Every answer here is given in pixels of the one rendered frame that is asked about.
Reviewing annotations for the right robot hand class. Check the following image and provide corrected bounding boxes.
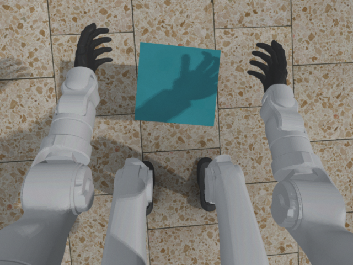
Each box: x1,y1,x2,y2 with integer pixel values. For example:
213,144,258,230
247,40,288,93

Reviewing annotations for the right robot thigh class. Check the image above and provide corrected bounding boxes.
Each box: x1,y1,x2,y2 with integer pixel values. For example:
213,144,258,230
205,161,269,265

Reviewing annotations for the carton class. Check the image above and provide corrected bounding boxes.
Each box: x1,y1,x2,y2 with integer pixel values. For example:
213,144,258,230
135,42,221,126

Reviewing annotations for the robot right forearm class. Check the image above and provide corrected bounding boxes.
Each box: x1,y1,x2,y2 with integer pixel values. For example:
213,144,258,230
259,84,346,221

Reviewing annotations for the right robot foot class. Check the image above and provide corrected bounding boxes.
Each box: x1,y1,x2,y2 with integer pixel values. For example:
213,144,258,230
197,157,216,211

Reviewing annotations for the robot left forearm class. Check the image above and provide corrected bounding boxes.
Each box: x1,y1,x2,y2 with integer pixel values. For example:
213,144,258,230
20,66,100,210

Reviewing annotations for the left robot upper arm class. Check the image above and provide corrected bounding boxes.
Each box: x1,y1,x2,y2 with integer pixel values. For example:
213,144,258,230
0,162,95,265

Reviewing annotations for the right robot upper arm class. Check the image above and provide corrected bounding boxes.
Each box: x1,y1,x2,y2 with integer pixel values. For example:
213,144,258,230
270,179,353,265

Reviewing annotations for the left robot hand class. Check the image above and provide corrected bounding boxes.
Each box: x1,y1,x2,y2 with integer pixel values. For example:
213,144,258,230
74,23,113,73

